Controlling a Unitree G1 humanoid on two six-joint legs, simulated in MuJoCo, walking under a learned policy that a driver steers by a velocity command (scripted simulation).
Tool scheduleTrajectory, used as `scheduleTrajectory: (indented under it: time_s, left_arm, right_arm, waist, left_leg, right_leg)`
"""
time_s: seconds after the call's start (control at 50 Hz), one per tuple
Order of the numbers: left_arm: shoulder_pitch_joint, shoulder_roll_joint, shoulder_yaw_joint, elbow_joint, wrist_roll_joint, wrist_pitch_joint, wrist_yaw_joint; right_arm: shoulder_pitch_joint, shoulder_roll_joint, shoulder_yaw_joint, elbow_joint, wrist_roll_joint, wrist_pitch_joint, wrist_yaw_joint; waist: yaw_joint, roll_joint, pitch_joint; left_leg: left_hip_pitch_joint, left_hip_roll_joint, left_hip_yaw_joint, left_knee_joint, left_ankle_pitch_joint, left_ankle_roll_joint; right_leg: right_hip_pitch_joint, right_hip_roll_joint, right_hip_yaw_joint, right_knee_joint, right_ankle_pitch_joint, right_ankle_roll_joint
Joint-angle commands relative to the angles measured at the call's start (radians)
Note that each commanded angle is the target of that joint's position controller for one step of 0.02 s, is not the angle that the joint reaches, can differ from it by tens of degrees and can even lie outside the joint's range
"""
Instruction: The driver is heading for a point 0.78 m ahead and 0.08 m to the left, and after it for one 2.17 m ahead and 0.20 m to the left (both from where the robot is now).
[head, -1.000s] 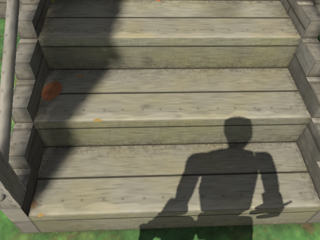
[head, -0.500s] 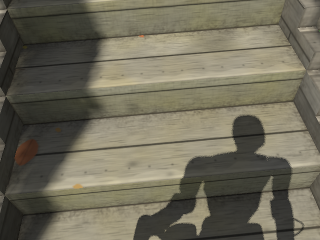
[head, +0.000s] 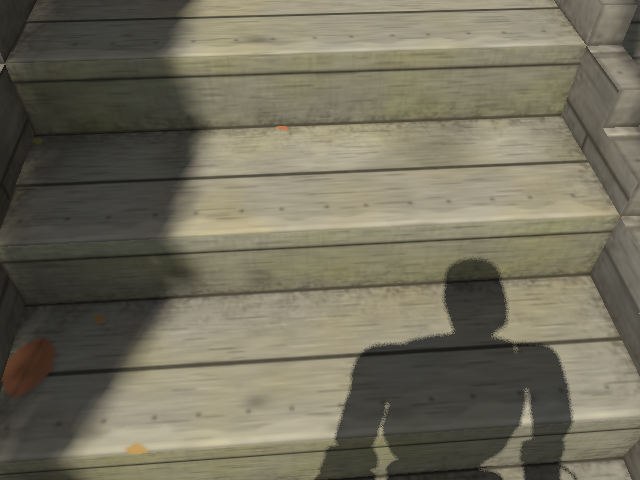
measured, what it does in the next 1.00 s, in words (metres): climbs: left foot 0.16 m higher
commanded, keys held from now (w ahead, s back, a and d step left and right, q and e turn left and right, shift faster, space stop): w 1.00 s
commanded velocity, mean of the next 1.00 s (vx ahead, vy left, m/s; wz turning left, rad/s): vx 0.46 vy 0.00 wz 0.00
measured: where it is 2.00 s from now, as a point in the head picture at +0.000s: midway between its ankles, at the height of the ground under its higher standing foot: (277, 150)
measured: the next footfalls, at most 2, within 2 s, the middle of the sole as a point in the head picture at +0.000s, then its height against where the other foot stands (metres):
left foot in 0.50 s outside the picture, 0.16 m higher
right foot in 1.02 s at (359, 370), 0.16 m higher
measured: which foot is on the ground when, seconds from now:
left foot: down 0.00-0.12, up 0.14-0.48, down 0.50-1.00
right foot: down 0.00-0.50, up 0.52-1.00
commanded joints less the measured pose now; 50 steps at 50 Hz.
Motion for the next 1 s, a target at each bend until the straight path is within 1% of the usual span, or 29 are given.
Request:
scheduleTrajectory:
  time_s: [0.02,0.12,0.2,0.24,0.28,0.32,0.36,0.38,0.4,0.42,0.44,0.46,0.48,0.5,0.52,0.54,0.56,0.58,0.6,0.62,0.66,0.72,0.74,0.78,0.84,0.88,0.9,0.94,1.0]
  left_arm:
    - [0.103,0.020,0.005,-0.019,0.002,-0.025,0.000]
    - [0.157,0.092,0.036,-0.025,-0.004,-0.032,0.012]
    - [0.265,0.145,0.060,0.006,0.018,-0.018,0.010]
    - [0.317,0.200,0.082,0.032,0.028,-0.031,0.006]
    - [0.357,0.193,0.087,0.068,0.056,-0.050,-0.002]
    - [0.357,0.133,0.059,0.087,0.059,-0.057,0.000]
    - [0.214,0.102,0.024,0.067,0.004,-0.053,-0.007]
    - [0.168,0.097,0.011,0.063,-0.014,-0.052,0.000]
    - [0.057,0.092,0.002,0.027,-0.049,-0.040,0.015]
    - [0.052,0.159,0.012,-0.008,-0.077,-0.057,0.013]
    - [0.070,0.284,0.039,-0.030,-0.083,-0.077,-0.004]
    - [0.064,0.406,0.079,-0.025,-0.085,-0.096,-0.017]
    - [0.069,0.409,0.101,-0.026,-0.091,-0.093,-0.030]
    - [0.095,0.355,0.098,-0.031,-0.075,-0.084,-0.046]
    - [0.094,0.154,0.070,-0.106,-0.045,-0.081,-0.079]
    - [0.123,0.091,0.064,-0.129,0.016,-0.072,-0.083]
    - [0.023,0.090,0.072,-0.097,0.017,-0.038,-0.143]
    - [-0.017,0.143,0.076,-0.112,0.007,-0.036,-0.133]
    - [-0.039,0.082,0.048,-0.155,0.030,-0.035,-0.128]
    - [-0.046,0.034,0.021,-0.187,0.030,-0.028,-0.120]
    - [0.038,0.054,0.005,-0.176,0.025,0.015,-0.104]
    - [-0.093,0.105,-0.002,-0.248,0.000,0.019,-0.096]
    - [-0.156,0.082,-0.018,-0.254,-0.006,0.020,-0.101]
    - [-0.282,0.042,-0.047,-0.286,-0.003,0.020,-0.076]
    - [-0.456,0.068,-0.063,-0.363,-0.017,0.018,-0.057]
    - [-0.575,0.087,-0.048,-0.388,0.003,0.028,-0.076]
    - [-0.676,0.068,-0.052,-0.420,0.006,0.038,-0.083]
    - [-0.681,0.008,-0.071,-0.405,0.042,0.060,-0.107]
    - [-0.652,0.056,-0.052,-0.435,0.020,0.074,-0.151]
  right_arm:
    - [0.000,-0.109,-0.030,-0.050,0.002,-0.014,0.002]
    - [-0.030,-0.051,-0.017,-0.079,0.006,-0.061,0.017]
    - [-0.108,-0.063,-0.022,-0.122,-0.001,-0.050,0.022]
    - [-0.241,-0.062,-0.037,-0.187,-0.001,-0.032,0.008]
    - [-0.452,0.003,-0.021,-0.322,0.020,-0.024,-0.021]
    - [-0.575,0.082,0.026,-0.452,0.010,-0.049,-0.027]
    - [-0.599,0.112,0.074,-0.556,-0.003,-0.049,0.004]
    - [-0.587,0.098,0.083,-0.582,0.000,-0.031,0.023]
    - [-0.486,0.069,0.089,-0.575,-0.007,-0.011,0.043]
    - [-0.393,0.070,0.080,-0.554,0.006,-0.011,0.041]
    - [-0.182,-0.005,0.043,-0.462,-0.001,0.000,0.027]
    - [0.005,-0.060,0.017,-0.404,-0.006,0.012,0.013]
    - [0.087,-0.111,-0.008,-0.362,-0.031,0.010,0.017]
    - [0.125,-0.197,-0.038,-0.313,-0.047,0.004,0.026]
    - [0.165,-0.390,-0.089,-0.240,-0.043,0.007,0.007]
    - [0.061,-0.365,-0.099,-0.257,-0.026,0.002,0.007]
    - [0.231,-0.201,-0.032,-0.205,-0.057,-0.020,0.083]
    - [0.154,-0.139,-0.030,-0.133,-0.032,-0.045,0.122]
    - [0.095,-0.057,-0.014,-0.088,-0.040,-0.051,0.132]
    - [-0.022,0.029,0.021,-0.062,-0.051,-0.054,0.142]
    - [-0.120,0.092,0.054,-0.019,-0.055,-0.078,0.143]
    - [-0.229,0.032,0.051,-0.033,-0.080,-0.147,0.115]
    - [-0.093,0.017,0.054,0.012,-0.097,-0.153,0.093]
    - [0.183,0.022,0.069,0.113,-0.112,-0.131,0.081]
    - [0.330,-0.022,0.078,0.157,-0.153,-0.109,0.118]
    - [0.317,-0.020,0.077,0.103,-0.120,-0.105,0.137]
    - [0.366,-0.014,0.086,0.123,-0.111,-0.096,0.146]
    - [0.281,-0.017,0.092,0.085,-0.067,-0.089,0.150]
    - [0.261,-0.218,0.047,0.078,-0.025,-0.120,0.175]
  waist:
    - [0.021,0.058,0.109]
    - [0.034,-0.140,0.048]
    - [0.077,-0.073,0.109]
    - [0.112,-0.101,0.139]
    - [0.141,-0.109,0.162]
    - [0.107,0.028,0.161]
    - [-0.008,0.131,0.179]
    - [-0.026,0.099,0.184]
    - [-0.090,0.154,0.158]
    - [-0.108,0.105,0.038]
    - [-0.167,-0.009,-0.169]
    - [-0.243,-0.167,-0.297]
    - [-0.262,-0.190,-0.377]
    - [-0.253,-0.119,-0.373]
    - [-0.171,0.367,-0.355]
    - [-0.111,0.243,-0.370]
    - [-0.240,0.243,0.064]
    - [-0.142,0.141,0.069]
    - [-0.073,0.067,-0.020]
    - [0.018,0.013,-0.037]
    - [0.122,-0.015,-0.066]
    - [0.153,0.036,-0.093]
    - [0.092,0.118,-0.105]
    - [-0.011,0.126,-0.059]
    - [-0.054,0.055,-0.030]
    - [-0.084,0.128,-0.013]
    - [-0.113,0.134,0.011]
    - [-0.074,0.147,0.009]
    - [0.031,0.248,-0.107]
  left_leg:
    - [-0.043,0.176,-0.254,-0.203,-0.166,0.128]
    - [-0.189,0.053,-0.039,0.114,-0.004,0.091]
    - [-0.469,0.060,0.026,0.532,-0.266,0.056]
    - [-0.785,0.058,-0.024,1.161,-0.417,0.031]
    - [-1.263,0.032,-0.200,1.804,-0.659,0.073]
    - [-1.487,0.014,-0.287,1.932,-0.683,0.133]
    - [-1.228,0.065,-0.162,1.496,-0.554,0.122]
    - [-1.002,0.084,-0.004,1.323,-0.450,0.089]
    - [-0.511,0.100,0.079,0.988,-0.254,0.080]
    - [-0.159,0.041,0.098,0.902,-0.089,0.055]
    - [-0.005,-0.037,0.151,0.974,-0.099,0.053]
    - [0.001,-0.046,0.094,0.850,-0.149,0.062]
    - [-0.011,-0.071,0.041,0.650,-0.138,0.089]
    - [0.036,-0.038,-0.171,0.447,-0.199,0.126]
    - [0.139,0.280,-0.801,0.052,-0.022,0.267]
    - [0.052,0.350,-1.084,-0.128,-0.199,0.262]
    - [-0.097,0.223,-0.915,-0.062,-0.512,0.272]
    - [-0.118,0.225,-0.750,-0.017,-0.320,0.282]
    - [-0.120,0.237,-0.708,-0.015,-0.255,0.305]
    - [-0.203,0.236,-0.650,-0.033,-0.279,0.264]
    - [-0.259,0.220,-0.505,-0.095,-0.180,0.187]
    - [-0.501,0.089,-0.146,-0.161,-0.053,0.123]
    - [-0.402,0.097,-0.164,-0.158,-0.045,0.144]
    - [-0.095,0.168,-0.270,-0.138,-0.047,0.148]
    - [0.126,0.238,-0.308,-0.207,-0.125,0.147]
    - [-0.070,0.230,-0.256,-0.340,-0.128,0.187]
    - [-0.143,0.260,-0.268,-0.400,-0.062,0.190]
    - [-0.186,0.253,-0.166,-0.425,0.183,0.179]
    - [0.059,0.290,-0.128,-0.269,1.381,0.253]
  right_leg:
    - [-0.058,-0.025,0.050,-0.088,-0.002,-0.048]
    - [0.178,-0.181,0.273,-0.206,0.288,-0.109]
    - [0.269,-0.382,0.418,-0.285,0.479,-0.255]
    - [0.322,-0.428,0.441,-0.319,0.467,-0.326]
    - [0.424,-0.441,0.416,-0.295,0.347,-0.292]
    - [0.412,-0.431,0.324,-0.319,0.168,-0.175]
    - [0.067,-0.305,0.143,-0.489,-0.119,-0.057]
    - [-0.147,-0.251,0.088,-0.621,-0.080,-0.086]
    - [-0.457,-0.165,-0.004,-0.714,0.223,-0.109]
    - [-0.507,-0.174,0.002,-0.633,0.829,-0.141]
    - [-0.330,-0.195,-0.037,-0.422,1.511,-0.162]
    - [-0.093,-0.231,-0.027,-0.190,1.770,-0.135]
    - [0.078,-0.238,0.000,0.065,1.850,-0.087]
    - [0.040,-0.181,0.061,0.378,1.417,-0.045]
    - [-0.351,0.114,0.112,0.853,0.206,0.027]
    - [-0.469,0.121,0.322,1.208,0.119,0.002]
    - [-0.912,0.183,0.523,1.493,0.353,-0.107]
    - [-1.020,0.160,0.446,1.591,0.393,-0.159]
    - [-1.059,0.145,0.437,1.674,0.412,-0.198]
    - [-1.096,0.098,0.423,1.717,0.427,-0.229]
    - [-1.182,0.042,0.361,1.687,0.480,-0.232]
    - [-0.969,-0.037,0.130,1.502,0.395,-0.157]
    - [-1.066,-0.048,0.097,1.653,0.305,-0.128]
    - [-1.376,-0.070,0.135,1.723,0.155,-0.143]
    - [-1.560,-0.129,0.105,1.440,0.230,-0.168]
    - [-1.332,-0.154,-0.036,1.291,0.325,-0.149]
    - [-1.242,-0.154,-0.011,1.270,0.254,-0.143]
    - [-0.996,-0.129,-0.053,1.087,0.142,-0.144]
    - [-0.705,0.034,-0.177,0.793,-0.078,-0.064]
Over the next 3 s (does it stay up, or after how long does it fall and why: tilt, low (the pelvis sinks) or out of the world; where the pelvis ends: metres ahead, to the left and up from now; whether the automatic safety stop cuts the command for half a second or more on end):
stays up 1.49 0.16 0.80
